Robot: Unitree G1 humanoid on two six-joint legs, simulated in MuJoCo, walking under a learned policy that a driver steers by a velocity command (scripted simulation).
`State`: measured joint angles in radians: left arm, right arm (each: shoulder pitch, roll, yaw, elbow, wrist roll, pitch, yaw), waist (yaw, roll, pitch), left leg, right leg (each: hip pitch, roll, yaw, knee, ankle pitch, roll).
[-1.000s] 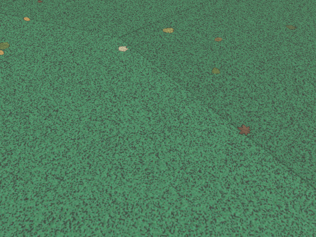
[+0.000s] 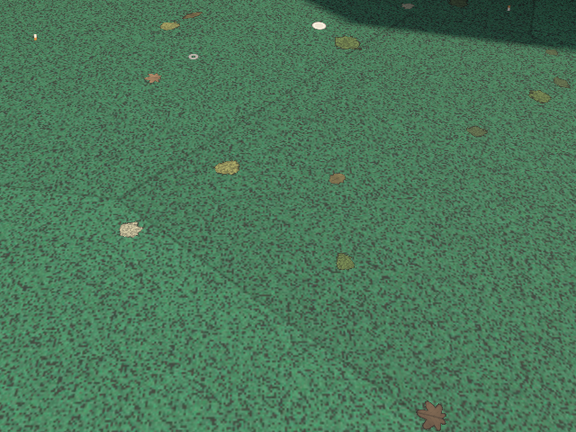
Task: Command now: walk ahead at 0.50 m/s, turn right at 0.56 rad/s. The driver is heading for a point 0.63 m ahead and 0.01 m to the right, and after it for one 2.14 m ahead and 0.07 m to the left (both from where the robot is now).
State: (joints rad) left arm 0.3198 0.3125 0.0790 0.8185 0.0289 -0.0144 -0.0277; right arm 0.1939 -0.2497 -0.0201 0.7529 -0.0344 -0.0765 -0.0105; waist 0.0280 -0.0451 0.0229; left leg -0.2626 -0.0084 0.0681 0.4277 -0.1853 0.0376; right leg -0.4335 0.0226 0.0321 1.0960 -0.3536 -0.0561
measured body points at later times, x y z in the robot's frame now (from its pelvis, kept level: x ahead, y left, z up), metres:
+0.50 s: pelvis +0.25 -0.07 +0.00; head +0.27 -0.09 +0.44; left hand +0.44 +0.14 -0.11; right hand +0.21 -0.33 -0.15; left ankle +0.18 +0.09 -0.65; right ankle +0.27 -0.14 -0.74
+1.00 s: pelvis +0.50 -0.07 -0.02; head +0.54 -0.06 +0.43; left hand +0.51 +0.19 -0.16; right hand +0.67 -0.32 -0.14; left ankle +0.57 -0.02 -0.74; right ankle +0.35 -0.18 -0.63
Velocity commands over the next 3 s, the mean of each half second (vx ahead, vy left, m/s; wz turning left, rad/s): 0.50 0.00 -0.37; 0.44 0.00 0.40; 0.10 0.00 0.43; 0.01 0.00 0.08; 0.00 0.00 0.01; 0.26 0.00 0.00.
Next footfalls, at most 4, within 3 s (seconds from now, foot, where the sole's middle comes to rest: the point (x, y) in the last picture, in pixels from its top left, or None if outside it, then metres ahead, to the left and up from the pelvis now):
0.36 right None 0.31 -0.15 -0.78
0.92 left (300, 378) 0.62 -0.02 -0.78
1.48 right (369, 351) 0.70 -0.19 -0.78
1.78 left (290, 393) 0.58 0.01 -0.78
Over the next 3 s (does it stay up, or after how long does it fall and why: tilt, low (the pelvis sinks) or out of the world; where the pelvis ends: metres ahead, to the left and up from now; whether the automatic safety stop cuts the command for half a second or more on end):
stays up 0.72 -0.10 0.00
